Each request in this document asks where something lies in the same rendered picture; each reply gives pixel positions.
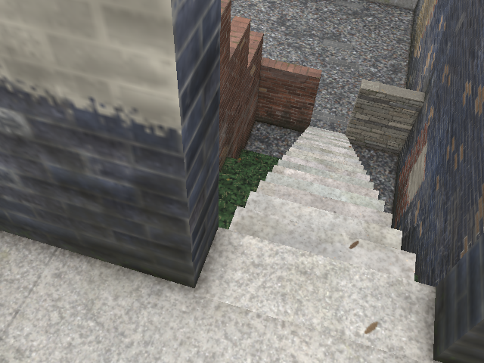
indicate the stairs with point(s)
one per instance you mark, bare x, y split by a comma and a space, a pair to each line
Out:
320, 200

